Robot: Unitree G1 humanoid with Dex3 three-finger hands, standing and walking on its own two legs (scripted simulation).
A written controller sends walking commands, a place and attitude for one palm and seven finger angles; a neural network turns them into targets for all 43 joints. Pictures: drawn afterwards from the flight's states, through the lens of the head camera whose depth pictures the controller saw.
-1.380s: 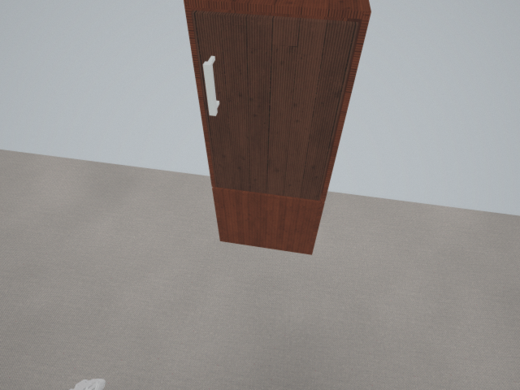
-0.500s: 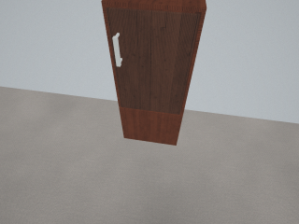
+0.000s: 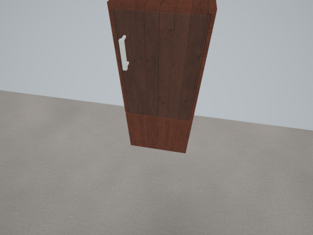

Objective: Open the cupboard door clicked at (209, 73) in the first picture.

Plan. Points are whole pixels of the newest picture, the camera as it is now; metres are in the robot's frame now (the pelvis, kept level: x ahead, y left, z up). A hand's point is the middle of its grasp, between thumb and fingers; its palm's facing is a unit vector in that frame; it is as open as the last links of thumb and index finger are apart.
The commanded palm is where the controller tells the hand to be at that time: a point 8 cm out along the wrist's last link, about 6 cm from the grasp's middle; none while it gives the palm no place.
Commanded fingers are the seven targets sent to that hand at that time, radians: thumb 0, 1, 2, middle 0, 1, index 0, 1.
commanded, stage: look at it before walking up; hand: left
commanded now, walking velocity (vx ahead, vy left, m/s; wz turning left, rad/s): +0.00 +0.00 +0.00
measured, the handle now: (124, 53) +0.83 +0.19 +0.04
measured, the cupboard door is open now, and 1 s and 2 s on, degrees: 0 0 0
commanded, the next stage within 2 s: turn to face it in 0.06 s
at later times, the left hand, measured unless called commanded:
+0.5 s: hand out of the picture +0.07 +0.22 -0.17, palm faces -0.07 -0.96 -0.28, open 7.4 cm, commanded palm none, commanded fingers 0.00 0.90 0.90 -0.20 -0.30 -0.20 -0.30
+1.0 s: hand (89, 230) +0.17 +0.22 -0.19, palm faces -0.09 -0.98 -0.16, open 7.3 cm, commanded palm none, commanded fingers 0.00 0.90 0.90 -0.20 -0.30 -0.20 -0.30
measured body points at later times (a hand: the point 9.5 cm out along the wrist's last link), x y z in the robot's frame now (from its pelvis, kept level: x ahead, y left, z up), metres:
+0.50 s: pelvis +0.00 +0.00 -0.01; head +0.00 -0.01 +0.44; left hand +0.07 +0.27 -0.15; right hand +0.05 -0.28 -0.15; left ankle +0.00 +0.12 -0.75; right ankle +0.00 -0.12 -0.75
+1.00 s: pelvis +0.13 +0.05 -0.01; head +0.15 +0.06 +0.44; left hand +0.18 +0.27 -0.17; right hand -0.02 -0.13 -0.15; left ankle +0.02 +0.12 -0.75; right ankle +0.19 -0.09 -0.69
